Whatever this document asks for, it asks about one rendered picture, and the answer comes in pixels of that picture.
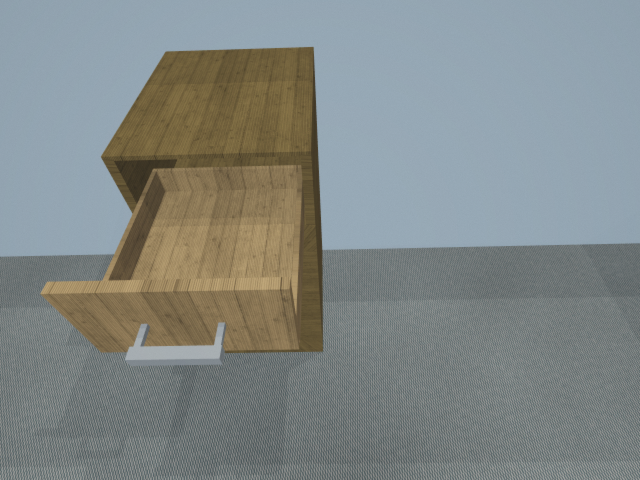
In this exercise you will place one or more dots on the handle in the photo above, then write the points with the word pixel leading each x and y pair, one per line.
pixel 140 355

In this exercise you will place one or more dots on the drawer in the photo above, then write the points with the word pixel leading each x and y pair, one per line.
pixel 203 246

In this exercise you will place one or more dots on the cabinet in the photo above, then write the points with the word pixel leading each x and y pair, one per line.
pixel 231 108

